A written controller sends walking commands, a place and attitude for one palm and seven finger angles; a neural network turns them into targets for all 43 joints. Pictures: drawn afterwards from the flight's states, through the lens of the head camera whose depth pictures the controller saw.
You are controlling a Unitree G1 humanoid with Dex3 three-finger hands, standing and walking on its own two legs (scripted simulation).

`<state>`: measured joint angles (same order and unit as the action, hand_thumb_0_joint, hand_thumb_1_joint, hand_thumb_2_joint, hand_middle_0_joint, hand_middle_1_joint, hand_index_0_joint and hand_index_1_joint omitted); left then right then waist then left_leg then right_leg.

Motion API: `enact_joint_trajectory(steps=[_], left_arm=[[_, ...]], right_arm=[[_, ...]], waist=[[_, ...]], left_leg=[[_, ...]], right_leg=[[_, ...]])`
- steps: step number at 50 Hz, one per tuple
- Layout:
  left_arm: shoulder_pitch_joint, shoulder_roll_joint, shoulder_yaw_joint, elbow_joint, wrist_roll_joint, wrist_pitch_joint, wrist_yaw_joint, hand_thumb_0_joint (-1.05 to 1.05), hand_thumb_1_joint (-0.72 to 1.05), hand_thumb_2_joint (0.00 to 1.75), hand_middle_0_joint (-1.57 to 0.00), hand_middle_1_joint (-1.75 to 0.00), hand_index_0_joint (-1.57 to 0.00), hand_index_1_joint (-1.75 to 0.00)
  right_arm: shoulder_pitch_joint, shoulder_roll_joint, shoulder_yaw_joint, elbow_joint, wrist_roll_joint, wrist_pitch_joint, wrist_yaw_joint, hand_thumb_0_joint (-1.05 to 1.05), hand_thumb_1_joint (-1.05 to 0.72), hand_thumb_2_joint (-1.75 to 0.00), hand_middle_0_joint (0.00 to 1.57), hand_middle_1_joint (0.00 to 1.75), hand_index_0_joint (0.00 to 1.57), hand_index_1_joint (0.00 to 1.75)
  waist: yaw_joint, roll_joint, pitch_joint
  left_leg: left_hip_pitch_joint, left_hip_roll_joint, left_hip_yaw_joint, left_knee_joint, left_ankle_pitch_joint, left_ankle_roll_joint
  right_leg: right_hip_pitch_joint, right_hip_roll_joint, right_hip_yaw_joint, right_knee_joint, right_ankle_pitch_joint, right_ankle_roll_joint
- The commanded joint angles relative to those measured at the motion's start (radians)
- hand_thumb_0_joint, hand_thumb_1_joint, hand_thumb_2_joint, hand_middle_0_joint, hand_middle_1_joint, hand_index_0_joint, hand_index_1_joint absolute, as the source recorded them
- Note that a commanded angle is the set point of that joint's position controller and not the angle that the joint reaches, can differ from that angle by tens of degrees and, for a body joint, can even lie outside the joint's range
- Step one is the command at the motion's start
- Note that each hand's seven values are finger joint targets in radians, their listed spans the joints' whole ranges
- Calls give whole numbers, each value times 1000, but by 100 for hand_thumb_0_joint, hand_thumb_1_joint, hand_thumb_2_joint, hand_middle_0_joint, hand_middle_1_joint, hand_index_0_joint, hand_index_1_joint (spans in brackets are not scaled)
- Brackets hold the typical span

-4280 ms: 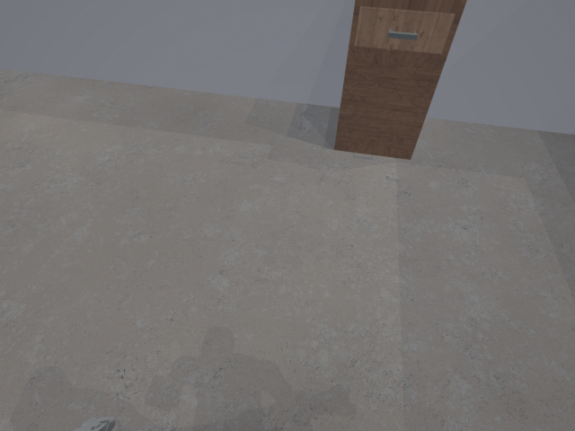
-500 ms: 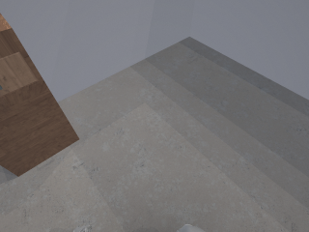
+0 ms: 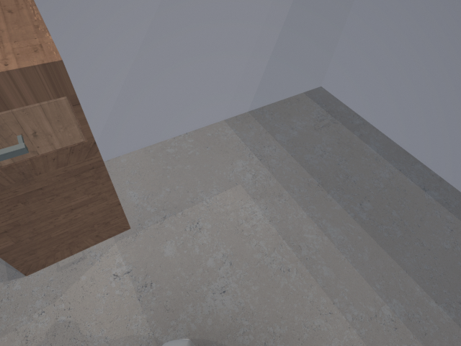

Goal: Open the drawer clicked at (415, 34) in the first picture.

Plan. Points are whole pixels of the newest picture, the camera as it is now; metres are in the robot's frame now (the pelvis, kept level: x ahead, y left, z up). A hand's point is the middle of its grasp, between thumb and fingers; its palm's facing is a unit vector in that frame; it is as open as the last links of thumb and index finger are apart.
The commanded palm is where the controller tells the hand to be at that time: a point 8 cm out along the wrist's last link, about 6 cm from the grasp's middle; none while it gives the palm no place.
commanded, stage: turn to face it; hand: left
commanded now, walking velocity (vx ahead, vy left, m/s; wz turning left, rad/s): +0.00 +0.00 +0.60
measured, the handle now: out of the picture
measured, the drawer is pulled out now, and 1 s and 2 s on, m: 0.00 0.00 0.00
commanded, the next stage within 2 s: take the last steps up to it in 0.84 s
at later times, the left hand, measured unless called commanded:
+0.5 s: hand out of the picture +0.09 +0.16 -0.13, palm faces +0.30 -0.91 -0.28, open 7.4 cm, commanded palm none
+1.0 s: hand out of the picture -0.10 +0.18 -0.17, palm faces +0.54 -0.80 -0.26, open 7.4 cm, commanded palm none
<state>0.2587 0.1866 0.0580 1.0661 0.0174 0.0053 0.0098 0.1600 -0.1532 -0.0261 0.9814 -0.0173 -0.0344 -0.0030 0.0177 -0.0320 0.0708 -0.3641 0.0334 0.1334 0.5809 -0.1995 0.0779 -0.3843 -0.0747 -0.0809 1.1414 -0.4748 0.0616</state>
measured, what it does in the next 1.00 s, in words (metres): steps on the spot, turning left: right foot, then left foot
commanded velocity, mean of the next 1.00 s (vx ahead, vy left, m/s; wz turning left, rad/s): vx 0.02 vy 0.00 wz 0.43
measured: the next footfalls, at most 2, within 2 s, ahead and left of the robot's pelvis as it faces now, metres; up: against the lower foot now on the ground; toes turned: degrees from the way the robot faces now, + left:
right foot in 0.38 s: +0.10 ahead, -0.16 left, +0.00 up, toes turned +11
left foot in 0.82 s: -0.03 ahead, +0.08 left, +0.00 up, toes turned +33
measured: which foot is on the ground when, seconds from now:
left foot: down 0.00-0.38, up 0.40-0.80, down 0.82-1.00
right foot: up 0.00-0.36, down 0.38-0.82, up 0.84-1.00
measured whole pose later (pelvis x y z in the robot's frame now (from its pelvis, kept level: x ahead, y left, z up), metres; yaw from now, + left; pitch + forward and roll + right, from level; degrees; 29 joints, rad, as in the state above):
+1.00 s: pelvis +0.00 -0.02 +0.01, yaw +30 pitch +0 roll -1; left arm 0.25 0.27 0.06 0.99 0.02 0.07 0.01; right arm 0.09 -0.20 -0.02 0.93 -0.02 0.02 0.00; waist 0.05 -0.03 0.09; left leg -0.21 0.01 0.05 0.50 -0.29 0.03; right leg -0.41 -0.10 -0.07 1.00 -0.47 0.08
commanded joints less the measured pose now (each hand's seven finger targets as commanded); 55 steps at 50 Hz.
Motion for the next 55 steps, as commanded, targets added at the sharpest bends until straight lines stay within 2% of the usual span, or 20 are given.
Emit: enact_joint_trajectory(steps=[1,8,12,17,18,19,20,23,25,35,38,39,40,41,42,43,45,47,52,55], left_arm=[[37,68,28,-84,1,-4,7,0,90,90,-20,-30,-20,-30],[-66,77,36,-170,1,19,13,0,90,90,-20,-30,-20,-30],[-111,82,33,-212,-4,16,16,0,90,90,-20,-30,-20,-30],[-20,106,33,-218,-14,5,24,0,90,90,-20,-30,-20,-30],[25,137,40,-215,-10,0,29,0,90,90,-20,-30,-20,-30],[35,228,56,-224,8,-8,36,0,90,90,-20,-30,-20,-30],[-16,274,50,-255,7,0,34,0,90,90,-20,-30,-20,-30],[-161,172,28,-284,1,-9,32,0,90,90,-20,-30,-20,-30],[-120,153,20,-274,2,-20,29,0,90,90,-20,-30,-20,-30],[42,242,38,-188,17,-9,22,0,90,90,-20,-30,-20,-30],[23,252,43,-167,10,-3,20,0,90,90,-20,-30,-20,-30],[15,239,42,-167,0,1,18,0,90,90,-20,-30,-20,-30],[34,195,36,-186,-7,6,14,0,90,90,-20,-30,-20,-30],[-2,131,9,-218,-4,9,9,0,90,90,-20,-30,-20,-30],[-62,140,5,-219,3,25,19,0,90,90,-20,-30,-20,-30],[-85,136,10,-205,-3,28,20,0,90,90,-20,-30,-20,-30],[-40,142,16,-165,-5,29,10,0,90,90,-20,-30,-20,-30],[-3,136,11,-141,-5,27,5,0,90,90,-20,-30,-20,-30],[-37,107,-3,-139,3,15,-7,0,90,90,-20,-30,-20,-30],[-10,84,-12,-127,6,-5,-14,0,90,90,-20,-30,-20,-30]], right_arm=[[65,-181,-53,-43,0,3,-12,0,-90,-90,20,30,20,30],[76,-221,-80,-66,-8,33,-4,0,-90,-90,20,30,20,30],[91,-239,-91,-73,-11,46,-2,0,-90,-90,20,30,20,30],[42,-245,-102,-110,-5,60,4,0,-90,-90,20,30,20,30],[30,-221,-101,-120,1,62,9,0,-90,-90,20,30,20,30],[49,-150,-92,-141,11,63,14,0,-90,-90,20,30,20,30],[44,-157,-94,-159,-2,64,12,0,-90,-90,20,30,20,30],[65,-170,-97,-114,-13,94,27,0,-90,-90,20,30,20,30],[76,-159,-86,-107,-9,92,31,0,-90,-90,20,30,20,30],[-88,-145,-49,-139,8,83,26,0,-90,-90,20,30,20,30],[-20,-154,-44,-114,9,69,19,0,-90,-90,20,30,20,30],[20,-187,-49,-101,6,59,18,0,-90,-90,20,30,20,30],[45,-278,-70,-100,-3,48,16,0,-90,-90,20,30,20,30],[89,-362,-87,-97,0,52,12,0,-90,-90,20,30,20,30],[120,-347,-84,-69,-1,53,-1,0,-90,-90,20,30,20,30],[84,-326,-78,-67,-4,53,-12,0,-90,-90,20,30,20,30],[-36,-267,-57,-90,-4,52,-15,0,-90,-90,20,30,20,30],[-46,-252,-53,-92,0,45,-15,0,-90,-90,20,30,20,30],[32,-239,-54,-54,-8,37,-11,0,-90,-90,20,30,20,30],[32,-228,-52,-36,-10,33,-9,0,-90,-90,20,30,20,30]], waist=[[-12,144,-138],[-41,138,-117],[-53,168,-118],[-6,167,-142],[18,99,-147],[18,-174,-136],[10,-249,-89],[-64,-109,12],[-52,-130,-21],[35,-204,-96],[-4,-198,-143],[-31,-133,-165],[-44,70,-211],[-73,301,-197],[-99,259,-169],[-82,279,-122],[-25,229,-68],[-17,198,-94],[-47,181,-78],[-31,189,-37]], left_leg=[[137,220,-293,-293,304,72],[147,213,-410,-314,60,103],[143,197,-471,-279,115,106],[30,131,-499,-193,165,57],[-74,81,-453,-122,52,4],[-280,-55,-288,98,-183,-84],[-295,-103,-172,344,-350,-117],[-236,-13,-177,633,-196,-127],[-240,-6,-147,635,-160,-148],[-67,-13,-48,213,-274,-142],[104,-31,-14,-45,-118,-125],[226,-5,-27,-187,17,-110],[413,174,-226,-219,267,-41],[469,389,-428,-209,622,81],[373,385,-406,-216,647,131],[317,338,-380,-213,628,130],[250,249,-273,-214,553,91],[274,218,-238,-217,535,80],[279,218,-312,-287,135,97],[196,208,-344,-292,-50,92]], right_leg=[[-87,-32,58,-7,106,16],[-124,-12,69,-174,90,31],[-64,21,72,-301,53,21],[192,58,61,-624,170,-4],[318,0,101,-782,221,-23],[430,-255,355,-924,126,-111],[272,-431,445,-946,175,-205],[97,-276,202,-889,282,-165],[183,-237,106,-830,486,-157],[320,-283,46,-735,735,-191],[295,-253,-9,-635,731,-131],[234,-230,-47,-556,672,-85],[38,-150,-100,-395,422,-20],[-162,-64,-82,-222,-139,23],[-147,-57,10,-122,-171,16],[-158,-54,43,-70,-128,15],[-126,-49,49,-55,-13,16],[-97,-35,36,-104,22,22],[-48,-1,9,-283,4,10],[54,23,-16,-452,28,-7]])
